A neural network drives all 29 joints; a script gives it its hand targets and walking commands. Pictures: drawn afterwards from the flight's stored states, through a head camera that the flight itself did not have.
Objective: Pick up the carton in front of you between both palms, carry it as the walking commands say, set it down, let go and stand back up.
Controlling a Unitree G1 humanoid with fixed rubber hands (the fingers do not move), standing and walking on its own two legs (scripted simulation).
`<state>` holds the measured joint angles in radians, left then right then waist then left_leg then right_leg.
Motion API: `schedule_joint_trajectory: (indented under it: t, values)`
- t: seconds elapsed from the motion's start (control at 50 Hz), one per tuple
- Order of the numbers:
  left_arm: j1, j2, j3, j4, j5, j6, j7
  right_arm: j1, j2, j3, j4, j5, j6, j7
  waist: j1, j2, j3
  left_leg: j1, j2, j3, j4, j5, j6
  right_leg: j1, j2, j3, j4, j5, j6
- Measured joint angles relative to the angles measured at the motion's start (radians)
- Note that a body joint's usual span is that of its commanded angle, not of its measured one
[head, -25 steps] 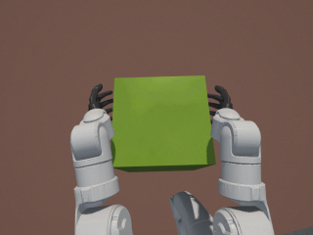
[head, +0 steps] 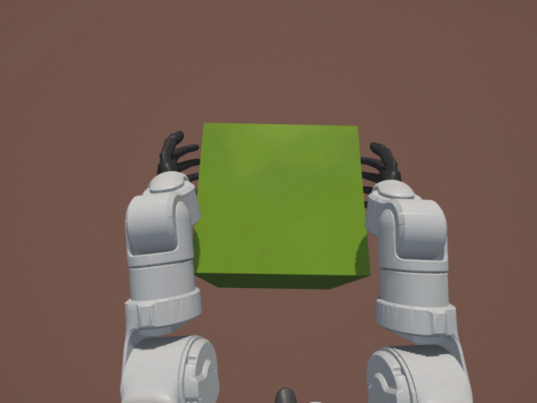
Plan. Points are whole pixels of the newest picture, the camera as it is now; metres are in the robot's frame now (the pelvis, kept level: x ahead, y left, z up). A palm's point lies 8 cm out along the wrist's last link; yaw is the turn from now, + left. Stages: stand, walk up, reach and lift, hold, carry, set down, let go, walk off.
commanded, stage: carry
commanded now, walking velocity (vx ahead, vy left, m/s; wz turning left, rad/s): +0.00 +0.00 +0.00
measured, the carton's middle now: (276, 219) +0.38 +0.01 +0.04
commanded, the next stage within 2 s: none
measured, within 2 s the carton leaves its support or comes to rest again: neither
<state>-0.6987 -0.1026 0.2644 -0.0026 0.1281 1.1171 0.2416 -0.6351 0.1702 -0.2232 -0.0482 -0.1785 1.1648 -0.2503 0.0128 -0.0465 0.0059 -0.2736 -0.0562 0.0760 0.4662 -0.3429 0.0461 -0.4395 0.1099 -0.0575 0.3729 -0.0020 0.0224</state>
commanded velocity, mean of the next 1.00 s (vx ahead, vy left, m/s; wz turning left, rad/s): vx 0.00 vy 0.00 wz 0.00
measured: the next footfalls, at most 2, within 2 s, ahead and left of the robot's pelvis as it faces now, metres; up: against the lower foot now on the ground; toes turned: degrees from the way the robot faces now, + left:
right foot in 0.38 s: +0.05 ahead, -0.19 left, +0.00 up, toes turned +2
left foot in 0.74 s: -0.02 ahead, -0.02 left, +0.00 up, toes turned +3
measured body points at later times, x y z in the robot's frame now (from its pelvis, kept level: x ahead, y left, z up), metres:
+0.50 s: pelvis -0.03 -0.11 +0.00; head -0.02 -0.13 +0.44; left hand +0.33 +0.03 +0.11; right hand +0.32 -0.26 +0.09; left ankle -0.01 +0.07 -0.69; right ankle +0.01 -0.19 -0.73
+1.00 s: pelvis -0.06 -0.09 +0.00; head -0.05 -0.08 +0.45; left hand +0.30 +0.07 +0.12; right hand +0.30 -0.22 +0.12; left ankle -0.07 -0.02 -0.74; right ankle +0.01 -0.19 -0.73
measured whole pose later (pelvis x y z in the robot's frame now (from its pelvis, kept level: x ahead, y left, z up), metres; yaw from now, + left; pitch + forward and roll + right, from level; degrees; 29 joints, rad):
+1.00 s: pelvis -0.06 -0.09 +0.00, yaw +1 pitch +3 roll +0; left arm -0.64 -0.14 0.27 0.07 0.16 1.13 0.25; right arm -0.60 0.18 -0.26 0.02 -0.20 1.20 -0.24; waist 0.02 -0.03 -0.06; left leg -0.27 -0.07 0.03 0.48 -0.49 0.09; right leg -0.43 0.04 0.01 0.55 -0.21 -0.04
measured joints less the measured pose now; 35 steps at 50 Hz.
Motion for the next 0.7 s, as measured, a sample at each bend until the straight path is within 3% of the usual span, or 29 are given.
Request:
schedule_joint_trajectory:
  t: [0.04,0.06,0.1,0.12,0.16,0.18,0.2,0.22,0.24,0.26,0.28,0.3,0.32,0.34,0.38,0.4,0.44,0.48,0.52,0.6,0.7]
  values:
    - [0.004,0.002,0.019,0.041,0.02,0.028,-0.02,0.01,0.007,0.007,0.034,-0.002,0.029,-0.012,-0.026,0.008,-0.03,0.029,0.013,0.006,-0.02,0.068,0.013,0.001,0.008,0.004,0.053,-0.083,0.103]
    - [0.007,-0.006,0.033,0.077,0.032,0.033,-0.03,0.013,0.007,0.006,0.057,-0.007,0.048,-0.017,-0.042,0.021,-0.055,0.028,0.021,0.0,-0.005,0.087,0.019,-0.019,0.011,0.008,0.135,-0.16,0.113]
    - [0.02,-0.032,0.052,0.132,0.054,0.033,-0.04,0.025,-0.004,-0.001,0.078,-0.009,0.093,-0.023,-0.052,0.041,-0.11,0.008,0.032,-0.016,0.071,0.058,-0.011,-0.015,-0.004,0.042,0.216,-0.225,0.078]
    - [0.027,-0.042,0.056,0.146,0.062,0.034,-0.037,0.024,-0.011,-0.006,0.093,-0.004,0.105,-0.023,-0.042,0.046,-0.129,-0.003,0.042,-0.016,0.117,0.015,-0.027,-0.006,-0.002,0.028,0.204,-0.166,0.041]
    - [0.042,-0.053,0.059,0.146,0.075,0.039,-0.029,0.006,-0.019,-0.02,0.137,0.011,0.103,-0.023,-0.037,0.049,-0.143,-0.024,0.053,-0.042,0.157,-0.044,-0.031,0.012,0.019,0.011,0.184,-0.135,-0.046]
    - [0.042,-0.056,0.069,0.159,0.088,0.037,-0.031,-0.008,-0.02,-0.029,0.175,0.011,0.095,-0.02,-0.039,0.037,-0.147,-0.033,0.051,-0.051,0.16,-0.065,-0.028,0.021,0.022,0.006,0.167,-0.133,-0.074]
    - [0.043,-0.058,0.077,0.176,0.095,0.034,-0.031,-0.019,-0.023,-0.035,0.207,0.01,0.089,-0.019,-0.038,0.023,-0.149,-0.034,0.052,-0.052,0.143,-0.08,-0.021,0.034,0.023,0.002,0.137,-0.126,-0.076]
    - [0.048,-0.054,0.081,0.184,0.101,0.036,-0.031,-0.031,-0.02,-0.042,0.245,0.006,0.08,-0.016,-0.035,0.005,-0.148,-0.022,0.06,-0.044,0.111,-0.101,-0.012,0.049,0.025,0.005,0.095,-0.109,-0.026]
    - [0.056,-0.044,0.083,0.182,0.1,0.043,-0.031,-0.038,-0.012,-0.041,0.276,0.003,0.067,-0.014,-0.028,-0.02,-0.144,0.001,0.068,-0.03,0.058,-0.121,-0.003,0.062,0.024,0.016,0.05,-0.084,0.095]
    - [0.059,-0.024,0.09,0.172,0.097,0.054,-0.039,-0.052,0.001,-0.032,0.304,-0.001,0.052,-0.019,-0.018,-0.044,-0.133,0.039,0.082,-0.002,-0.028,-0.075,0.014,0.038,0.022,0.014,0.088,-0.08,0.285]
    - [0.055,-0.002,0.096,0.166,0.085,0.06,-0.048,-0.077,0.012,-0.025,0.323,-0.012,0.044,-0.024,-0.031,-0.028,-0.119,0.046,0.106,0.001,-0.081,0.02,0.036,-0.032,0.03,0.004,0.307,-0.225,0.346]
    - [0.039,0.01,0.09,0.178,0.071,0.053,-0.048,-0.096,0.008,-0.026,0.329,-0.025,0.042,-0.02,-0.047,0.005,-0.11,0.023,0.134,-0.016,-0.083,0.116,0.051,-0.091,0.038,0.018,0.531,-0.374,0.318]
    - [0.017,0.009,0.077,0.202,0.067,0.038,-0.041,-0.103,-0.005,-0.036,0.323,-0.031,0.041,-0.01,-0.048,0.032,-0.107,-0.01,0.162,-0.027,-0.057,0.18,0.045,-0.114,0.029,0.043,0.654,-0.456,0.259]
    - [-0.002,0.002,0.064,0.223,0.064,0.022,-0.033,-0.103,-0.02,-0.045,0.305,-0.029,0.044,-0.002,-0.038,0.05,-0.11,-0.044,0.179,-0.035,-0.021,0.197,0.014,-0.096,-0.001,0.075,0.636,-0.483,0.2]
    - [-0.038,-0.001,0.057,0.22,0.055,0.016,-0.017,-0.11,-0.043,-0.041,0.264,-0.001,0.056,-0.007,0.006,0.037,-0.106,-0.097,0.185,-0.022,0.075,0.147,-0.047,0.012,-0.096,0.152,0.343,-0.364,0.11]
    - [-0.047,0.0,0.061,0.208,0.053,0.009,-0.016,-0.122,-0.048,-0.035,0.257,0.006,0.049,-0.009,0.019,0.05,-0.091,-0.13,0.204,-0.028,0.141,0.104,-0.058,0.015,-0.09,0.151,0.31,-0.336,0.084]
    - [-0.023,-0.012,0.064,0.182,0.039,-0.004,-0.003,-0.113,-0.053,-0.025,0.249,0.016,0.037,-0.013,0.012,0.082,-0.058,-0.182,0.19,-0.079,0.262,-0.036,-0.066,0.008,-0.072,0.128,0.319,-0.367,0.103]
    - [0.017,-0.039,0.068,0.165,0.035,0.002,0.014,-0.074,-0.047,-0.032,0.23,0.026,0.05,-0.018,-0.009,0.079,-0.04,-0.211,0.14,-0.097,0.362,-0.101,-0.072,0.017,-0.066,0.118,0.276,-0.286,-0.003]
    - [0.044,-0.063,0.077,0.138,0.037,0.013,0.019,-0.048,-0.038,-0.037,0.197,0.031,0.073,-0.028,-0.023,0.055,-0.03,-0.222,0.098,-0.075,0.421,-0.104,-0.076,0.022,-0.073,0.121,0.227,-0.226,-0.061]
    - [0.056,-0.074,0.072,0.046,0.034,0.006,0.023,-0.063,-0.04,-0.026,0.143,0.048,0.061,-0.03,-0.057,0.042,-0.006,-0.219,0.056,-0.048,0.418,-0.09,-0.069,0.013,-0.064,0.108,0.149,-0.168,-0.075]
    - [0.051,-0.079,0.056,-0.026,0.044,-0.003,0.032,-0.08,-0.042,-0.031,0.118,0.059,0.022,-0.01,-0.051,0.057,-0.003,-0.129,0.022,-0.039,0.178,-0.076,-0.06,-0.003,-0.045,0.091,0.095,-0.124,-0.079]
